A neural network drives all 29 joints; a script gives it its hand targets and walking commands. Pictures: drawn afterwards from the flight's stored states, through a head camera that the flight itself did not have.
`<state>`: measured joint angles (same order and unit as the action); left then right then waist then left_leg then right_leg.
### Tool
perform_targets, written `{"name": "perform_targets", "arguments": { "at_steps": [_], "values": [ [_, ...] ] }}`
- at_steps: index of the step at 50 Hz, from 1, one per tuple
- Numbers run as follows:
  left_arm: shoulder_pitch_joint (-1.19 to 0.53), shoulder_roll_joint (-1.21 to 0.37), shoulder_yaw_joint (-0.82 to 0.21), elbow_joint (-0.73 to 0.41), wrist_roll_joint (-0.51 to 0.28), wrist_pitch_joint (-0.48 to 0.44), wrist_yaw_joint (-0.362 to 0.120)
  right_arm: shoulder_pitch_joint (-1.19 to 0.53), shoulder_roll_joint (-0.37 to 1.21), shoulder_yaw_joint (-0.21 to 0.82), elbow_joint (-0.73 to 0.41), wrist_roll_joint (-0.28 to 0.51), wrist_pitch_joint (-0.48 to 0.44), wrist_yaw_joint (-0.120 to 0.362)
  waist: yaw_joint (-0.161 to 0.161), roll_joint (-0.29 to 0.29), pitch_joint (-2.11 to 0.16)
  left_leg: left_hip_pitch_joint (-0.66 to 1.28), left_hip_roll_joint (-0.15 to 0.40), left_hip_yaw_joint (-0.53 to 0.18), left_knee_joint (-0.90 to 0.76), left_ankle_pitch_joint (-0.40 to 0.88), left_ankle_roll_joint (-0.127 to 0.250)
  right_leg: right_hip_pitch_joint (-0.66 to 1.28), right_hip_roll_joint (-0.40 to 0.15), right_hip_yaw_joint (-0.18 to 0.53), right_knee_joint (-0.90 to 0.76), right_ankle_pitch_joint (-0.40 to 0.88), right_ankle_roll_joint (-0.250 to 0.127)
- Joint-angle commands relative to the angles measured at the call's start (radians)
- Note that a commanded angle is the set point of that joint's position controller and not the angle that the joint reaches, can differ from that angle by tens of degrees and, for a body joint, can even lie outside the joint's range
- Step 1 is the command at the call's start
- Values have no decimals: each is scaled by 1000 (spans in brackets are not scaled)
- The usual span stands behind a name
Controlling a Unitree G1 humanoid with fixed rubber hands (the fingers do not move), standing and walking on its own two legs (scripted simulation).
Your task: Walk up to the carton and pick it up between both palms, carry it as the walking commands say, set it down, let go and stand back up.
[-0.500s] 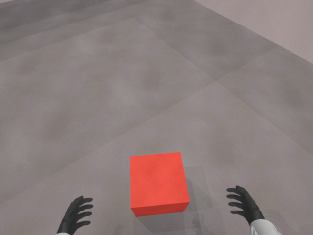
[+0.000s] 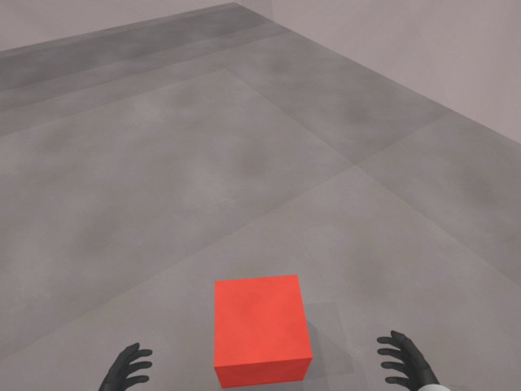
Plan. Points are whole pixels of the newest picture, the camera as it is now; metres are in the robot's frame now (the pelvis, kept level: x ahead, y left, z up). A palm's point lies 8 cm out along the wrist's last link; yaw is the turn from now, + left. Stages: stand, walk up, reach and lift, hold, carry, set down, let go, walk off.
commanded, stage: stand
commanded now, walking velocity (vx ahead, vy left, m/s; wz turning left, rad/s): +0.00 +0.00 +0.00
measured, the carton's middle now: (259, 331) +0.43 +0.00 -0.64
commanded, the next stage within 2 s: none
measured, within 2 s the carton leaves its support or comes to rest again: neither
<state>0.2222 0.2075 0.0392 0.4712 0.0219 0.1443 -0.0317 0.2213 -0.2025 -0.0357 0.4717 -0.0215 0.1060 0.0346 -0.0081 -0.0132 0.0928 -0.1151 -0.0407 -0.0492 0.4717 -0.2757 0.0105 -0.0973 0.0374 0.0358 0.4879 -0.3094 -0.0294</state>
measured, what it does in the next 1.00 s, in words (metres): stands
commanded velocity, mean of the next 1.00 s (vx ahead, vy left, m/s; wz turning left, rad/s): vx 0.00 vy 0.00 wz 0.00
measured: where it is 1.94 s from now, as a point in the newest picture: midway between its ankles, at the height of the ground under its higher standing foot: outside the picture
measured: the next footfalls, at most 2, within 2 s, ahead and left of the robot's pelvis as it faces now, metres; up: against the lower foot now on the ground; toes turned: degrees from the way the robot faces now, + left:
none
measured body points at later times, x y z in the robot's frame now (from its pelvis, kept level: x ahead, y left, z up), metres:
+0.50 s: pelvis +0.01 +0.01 +0.00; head -0.03 +0.02 +0.45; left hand +0.12 +0.30 -0.11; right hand +0.13 -0.28 -0.09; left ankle -0.01 +0.12 -0.74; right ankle -0.02 -0.10 -0.74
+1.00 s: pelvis -0.02 +0.02 +0.01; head -0.05 +0.03 +0.46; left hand +0.05 +0.32 -0.12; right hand +0.06 -0.29 -0.11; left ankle -0.01 +0.12 -0.74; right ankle -0.02 -0.10 -0.74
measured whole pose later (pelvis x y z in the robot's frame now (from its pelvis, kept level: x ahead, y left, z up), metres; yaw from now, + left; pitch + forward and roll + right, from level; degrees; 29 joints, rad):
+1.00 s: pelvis -0.02 +0.02 +0.01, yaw +0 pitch -2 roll +0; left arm 0.24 0.34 0.03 0.99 0.02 -0.01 0.00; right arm 0.25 -0.35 -0.01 0.98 -0.03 -0.03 -0.01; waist 0.00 -0.02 -0.06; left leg -0.14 -0.05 -0.04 0.38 -0.19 0.03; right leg -0.12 0.02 0.04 0.39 -0.22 0.00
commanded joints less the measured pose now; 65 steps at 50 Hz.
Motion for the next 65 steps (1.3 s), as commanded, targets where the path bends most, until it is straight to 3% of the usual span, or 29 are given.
{"name": "perform_targets", "arguments": {
  "at_steps": [1,4,8,13,15,17,18,19,20,22,24,25,28,31,37,39,41,44,46,50,51,53,54,55,56,58,59,60,65],
  "values": [
    [-70,217,72,11,15,-97,46,-40,-235,-78,40,-20,-83,-35,13,-19,-188,-60,81,-44,-23,178,-14,-63,-88,57,-61,178,25],
    [-34,221,65,79,9,-127,44,-35,-228,-64,91,-17,-111,-30,19,41,-170,-73,95,-65,-32,225,-4,-72,-98,91,-78,232,32],
    [-57,230,56,141,14,-154,40,-34,-228,-56,143,-10,-123,-42,11,-6,-188,-57,110,-54,-14,383,-2,-45,-103,77,-51,403,24],
    [-37,255,52,207,16,-168,50,-43,-281,-59,189,-18,-132,-52,15,-10,-209,-19,110,-59,-27,384,4,-39,-106,82,-74,412,27],
    [-32,258,48,232,8,-163,50,-31,-297,-58,212,-17,-135,-55,22,14,-185,-24,113,-62,-45,381,1,-47,-107,88,-76,388,26],
    [-31,267,46,248,14,-165,56,-10,-283,-50,224,-12,-139,-56,7,42,-185,-35,117,-67,-64,377,-4,-25,-109,88,-76,367,19],
    [-36,276,49,258,17,-171,52,-44,-293,-50,239,-15,-141,-53,20,50,-156,-56,117,-66,-66,368,-5,-40,-107,83,-79,367,19],
    [-33,304,57,275,22,-166,52,-39,-303,-53,241,-15,-140,-56,25,2,-164,-42,117,-65,-69,349,-2,-43,-106,92,-88,344,20],
    [-27,284,49,287,15,-165,53,-36,-298,-48,252,-16,-142,-57,11,14,-150,-39,125,-85,-87,339,3,-43,-108,88,-96,323,20],
    [-27,288,46,299,22,-169,54,-25,-321,-53,267,-18,-145,-63,15,2,-138,-40,123,-83,-91,309,5,-54,-108,95,-106,288,17],
    [-48,280,42,317,13,-168,51,-37,-318,-49,277,-17,-151,-62,6,45,-129,-57,123,-89,-109,293,6,-55,-113,95,-108,268,15],
    [-22,284,45,324,13,-169,50,-37,-318,-46,284,-18,-150,-61,26,26,-103,-72,140,-107,-120,256,15,-67,-113,93,-112,225,10],
    [-41,285,47,340,16,-171,49,-57,-320,-44,294,-20,-157,-60,24,31,-98,-83,124,-103,-137,189,16,-58,-118,108,-126,204,11],
    [-56,298,48,349,15,-180,44,-33,-310,-30,324,-13,-154,-58,15,-13,-77,-74,132,-105,-139,203,11,-88,-119,106,-143,193,15],
    [-30,301,40,395,2,-178,45,-22,-329,-28,370,-11,-162,-57,13,21,-106,-46,131,-98,-138,214,21,-62,-131,117,-149,218,12],
    [-56,286,29,399,9,-175,43,-51,-336,-28,371,-5,-157,-60,12,-21,-117,-47,130,-106,-139,226,14,-44,-121,99,-151,220,17],
    [-37,315,36,415,4,-176,43,-41,-330,-21,397,-5,-157,-55,14,-26,-102,-41,137,-114,-149,172,17,-66,-124,108,-169,187,12],
    [-24,313,32,445,1,-177,44,-26,-332,-15,418,-4,-157,-58,10,33,-77,-82,128,-109,-165,124,17,-60,-134,120,-183,134,14],
    [-24,306,25,449,-1,-175,45,-11,-337,-14,438,-7,-155,-58,12,-9,-55,-84,130,-130,-184,61,25,-74,-141,126,-187,99,2],
    [-12,307,26,469,5,-177,39,-39,-353,-17,447,-11,-157,-52,16,48,-18,-138,138,-147,-221,-57,28,-80,-125,115,-176,62,3],
    [-32,317,26,464,4,-180,35,-36,-343,-11,456,-5,-159,-48,11,6,-28,-143,141,-147,-217,-51,27,-73,-124,115,-175,77,5],
    [-31,344,35,477,-1,-181,34,-70,-347,-11,455,-1,-157,-45,22,28,-31,-137,138,-145,-214,-27,26,-80,-129,116,-179,78,3],
    [-15,338,35,481,-1,-182,34,-32,-349,-11,466,5,-160,-44,7,10,-83,-82,138,-138,-202,12,27,-68,-128,122,-185,94,1],
    [-31,317,27,477,-2,-185,35,-33,-346,-11,472,4,-162,-44,10,39,-49,-104,125,-126,-199,32,20,-77,-132,125,-180,91,4],
    [-26,320,26,485,2,-188,34,-27,-353,-8,480,6,-166,-44,10,-14,-70,-67,135,-126,-187,66,26,-74,-140,121,-183,105,2],
    [-25,333,25,495,-10,-184,42,-33,-364,-6,487,5,-161,-46,10,14,-102,-56,136,-130,-169,154,34,-43,-147,129,-183,200,2],
    [-36,306,17,489,-11,-183,40,-57,-355,-9,474,5,-165,-49,19,6,-95,-55,135,-122,-166,166,27,-43,-150,116,-184,203,5],
    [-24,326,21,501,-2,-184,42,-41,-346,-4,484,8,-160,-49,8,-13,-104,-32,134,-119,-159,187,23,-33,-146,118,-186,223,4],
    [-34,303,10,520,-11,-178,44,-62,-355,3,497,7,-152,-52,15,5,-99,-47,133,-117,-177,155,28,-28,-140,104,-197,179,15]
  ]
}}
